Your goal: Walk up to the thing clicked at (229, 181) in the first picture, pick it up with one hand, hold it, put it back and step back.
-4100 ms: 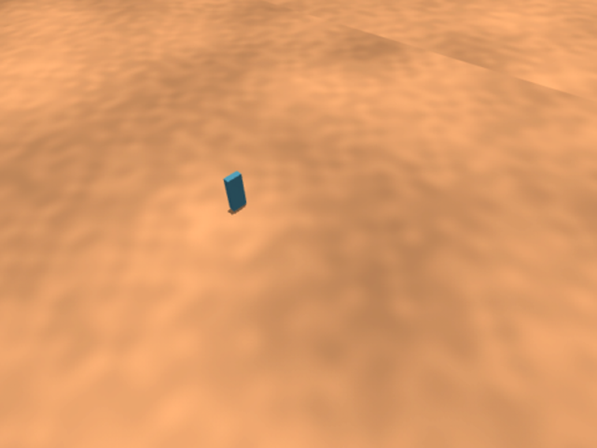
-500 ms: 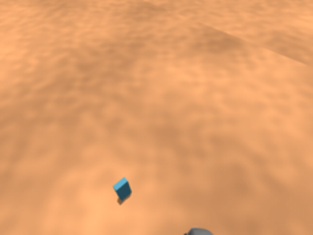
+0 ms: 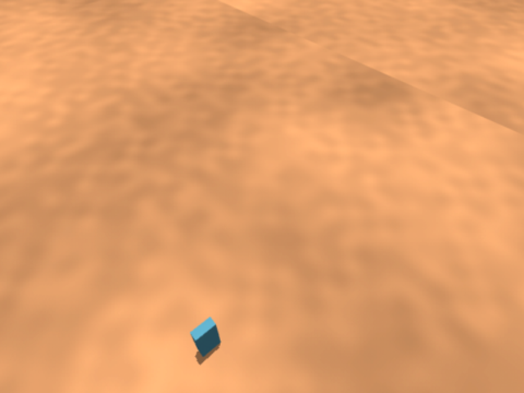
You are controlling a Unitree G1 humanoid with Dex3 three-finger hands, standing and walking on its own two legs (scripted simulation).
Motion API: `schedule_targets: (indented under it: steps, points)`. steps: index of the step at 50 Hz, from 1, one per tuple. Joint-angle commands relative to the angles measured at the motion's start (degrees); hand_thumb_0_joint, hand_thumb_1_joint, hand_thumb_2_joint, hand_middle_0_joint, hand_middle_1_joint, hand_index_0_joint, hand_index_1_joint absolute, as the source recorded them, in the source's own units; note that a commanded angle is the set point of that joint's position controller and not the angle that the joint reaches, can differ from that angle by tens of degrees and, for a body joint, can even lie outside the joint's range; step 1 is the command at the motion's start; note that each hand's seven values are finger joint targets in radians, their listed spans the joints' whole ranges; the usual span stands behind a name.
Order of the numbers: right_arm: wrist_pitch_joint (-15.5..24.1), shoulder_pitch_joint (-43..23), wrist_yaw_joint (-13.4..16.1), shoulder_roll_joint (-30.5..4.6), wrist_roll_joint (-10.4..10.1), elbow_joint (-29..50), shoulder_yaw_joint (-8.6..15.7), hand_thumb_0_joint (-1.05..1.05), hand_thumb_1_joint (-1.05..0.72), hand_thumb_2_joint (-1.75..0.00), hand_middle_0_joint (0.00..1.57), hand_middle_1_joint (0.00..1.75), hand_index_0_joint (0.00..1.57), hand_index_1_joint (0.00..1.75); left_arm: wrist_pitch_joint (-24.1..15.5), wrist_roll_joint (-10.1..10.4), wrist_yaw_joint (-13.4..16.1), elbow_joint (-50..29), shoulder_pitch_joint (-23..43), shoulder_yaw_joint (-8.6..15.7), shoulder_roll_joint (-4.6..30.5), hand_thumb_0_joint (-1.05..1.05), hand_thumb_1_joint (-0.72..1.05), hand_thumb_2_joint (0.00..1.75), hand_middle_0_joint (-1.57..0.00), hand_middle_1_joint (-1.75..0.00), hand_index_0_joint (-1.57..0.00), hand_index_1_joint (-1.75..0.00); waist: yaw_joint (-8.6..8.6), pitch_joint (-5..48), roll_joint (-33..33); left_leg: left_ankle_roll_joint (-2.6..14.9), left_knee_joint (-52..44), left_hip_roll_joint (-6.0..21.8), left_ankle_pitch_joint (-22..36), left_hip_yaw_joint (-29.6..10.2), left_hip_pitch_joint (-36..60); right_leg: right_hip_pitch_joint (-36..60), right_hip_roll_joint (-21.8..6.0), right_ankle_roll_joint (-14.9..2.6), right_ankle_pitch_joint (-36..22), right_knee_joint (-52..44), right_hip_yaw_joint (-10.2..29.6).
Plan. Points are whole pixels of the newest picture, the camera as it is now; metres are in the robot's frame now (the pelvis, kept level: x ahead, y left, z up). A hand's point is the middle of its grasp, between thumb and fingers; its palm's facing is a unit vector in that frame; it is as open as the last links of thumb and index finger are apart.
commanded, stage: walk up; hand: left
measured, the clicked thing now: (206, 337) +0.41 +0.20 -0.67
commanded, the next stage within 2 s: stand in 1.18 s
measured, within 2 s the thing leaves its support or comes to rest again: neither
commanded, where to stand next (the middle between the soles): +0.06 -0.02 m, yaw +0 degrees
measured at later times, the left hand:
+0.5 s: hand out of the picture +0.11 +0.24 -0.13, palm faces +0.00 -0.94 -0.33, open 7.4 cm
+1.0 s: hand out of the picture +0.12 +0.23 -0.14, palm faces -0.03 -0.94 -0.33, open 7.4 cm
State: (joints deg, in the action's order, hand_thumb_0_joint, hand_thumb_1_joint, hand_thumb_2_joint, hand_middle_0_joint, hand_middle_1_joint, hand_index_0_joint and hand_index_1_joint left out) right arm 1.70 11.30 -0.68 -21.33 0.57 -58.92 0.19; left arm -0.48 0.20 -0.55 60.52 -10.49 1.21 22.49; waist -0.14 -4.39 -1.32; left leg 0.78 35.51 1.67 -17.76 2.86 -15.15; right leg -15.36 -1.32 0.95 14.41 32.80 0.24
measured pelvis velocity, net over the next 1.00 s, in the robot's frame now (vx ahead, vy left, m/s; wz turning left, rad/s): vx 0.03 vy -0.01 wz -0.01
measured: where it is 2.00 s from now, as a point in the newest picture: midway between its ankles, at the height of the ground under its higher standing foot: outside the picture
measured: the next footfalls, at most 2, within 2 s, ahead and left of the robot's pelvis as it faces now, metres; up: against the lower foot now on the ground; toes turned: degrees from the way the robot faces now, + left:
none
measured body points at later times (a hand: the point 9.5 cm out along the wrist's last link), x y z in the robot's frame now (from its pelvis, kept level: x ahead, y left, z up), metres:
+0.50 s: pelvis +0.02 -0.02 +0.02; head +0.02 -0.02 +0.47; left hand +0.11 +0.28 -0.11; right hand +0.12 -0.32 -0.11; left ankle +0.02 +0.11 -0.73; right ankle +0.03 -0.14 -0.73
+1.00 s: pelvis +0.03 -0.01 +0.02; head +0.03 -0.01 +0.47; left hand +0.12 +0.28 -0.11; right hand +0.09 -0.32 -0.11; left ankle +0.02 +0.11 -0.73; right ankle +0.03 -0.14 -0.73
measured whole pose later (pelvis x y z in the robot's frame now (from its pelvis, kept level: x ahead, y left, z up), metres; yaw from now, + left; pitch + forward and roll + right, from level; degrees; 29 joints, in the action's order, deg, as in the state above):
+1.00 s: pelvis +0.03 -0.01 +0.02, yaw +0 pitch -2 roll +0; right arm 0.9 6.0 -0.5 -20.0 0.6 -66.5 0.3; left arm -0.5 -0.4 -0.6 66.0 -4.2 0.6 19.4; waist 0.9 -2.4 -0.1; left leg -0.5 19.0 1.5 -11.6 3.4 -5.4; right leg -7.1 -1.1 1.0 10.2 19.3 0.4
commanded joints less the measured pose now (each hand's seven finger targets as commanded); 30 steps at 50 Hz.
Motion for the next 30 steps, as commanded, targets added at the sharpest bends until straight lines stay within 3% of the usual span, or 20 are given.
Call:
schedule_targets:
  steps: [1,2,4,12,17,30]
  points:
    - [1.54,-3.37,1.39,-13.15,-0.63,2.53,2.96,0.00,-0.90,-0.90,0.20,0.30,0.20,0.30,-1.72,0.28,0.61,-3.28,4.65,1.34,11.77,0.00,0.90,0.90,-0.20,-0.30,-0.20,-0.30,0.57,6.83,4.33,1.55,-12.59,5.98,9.50,-7.45,2.63,5.13,-5.05,-3.57,-13.68,-4.48,4.29]
    - [1.46,-5.55,1.40,-13.52,-0.71,2.04,3.04,0.00,-0.90,-0.90,0.20,0.30,0.20,0.30,-1.51,0.50,0.57,-2.18,3.98,1.04,11.15,0.00,0.90,0.90,-0.20,-0.30,-0.20,-0.30,-0.39,6.33,5.16,1.77,-13.09,6.51,9.24,-7.89,3.18,4.86,-4.63,-3.23,-11.62,-5.32,3.48]
    - [1.24,-7.19,1.29,-13.20,-0.65,1.43,2.78,0.00,-0.90,-0.90,0.20,0.30,0.20,0.30,-1.40,0.41,0.55,-1.21,4.05,0.53,11.01,0.00,0.90,0.90,-0.20,-0.30,-0.20,-0.30,-0.43,5.59,3.26,2.25,-13.77,6.61,8.38,-7.61,4.26,3.83,-4.65,-2.99,-9.83,-7.89,3.80]
    - [0.96,-9.41,1.01,-12.24,-0.80,-1.96,2.49,0.00,-0.90,-0.90,0.20,0.30,0.20,0.30,-1.76,-0.01,0.75,1.87,6.99,0.53,10.40,0.00,0.90,0.90,-0.20,-0.30,-0.20,-0.30,0.24,7.47,0.16,1.34,-15.22,6.11,15.37,-5.52,9.57,6.82,-6.10,-2.64,-15.35,-12.67,4.59]
    - [0.56,-10.70,0.80,-11.45,-0.43,-3.12,2.29,0.00,-0.90,-0.90,0.20,0.30,0.20,0.30,-1.77,-0.27,0.78,2.34,9.00,0.64,9.90,0.00,0.90,0.90,-0.20,-0.30,-0.20,-0.30,0.36,5.90,-0.12,0.71,-17.74,5.84,11.84,-5.19,9.33,6.39,-6.15,-2.19,-11.33,-15.60,5.17]
    - [0.68,-10.38,0.86,-11.27,-0.13,-3.89,2.40,0.00,-0.90,-0.90,0.20,0.30,0.20,0.30,-1.54,-0.62,0.73,2.51,9.25,1.14,9.67,0.00,0.90,0.90,-0.20,-0.30,-0.20,-0.30,0.29,6.62,1.13,0.19,-19.70,5.82,11.94,-4.98,9.70,8.76,-5.71,-1.91,-11.66,-16.64,4.65]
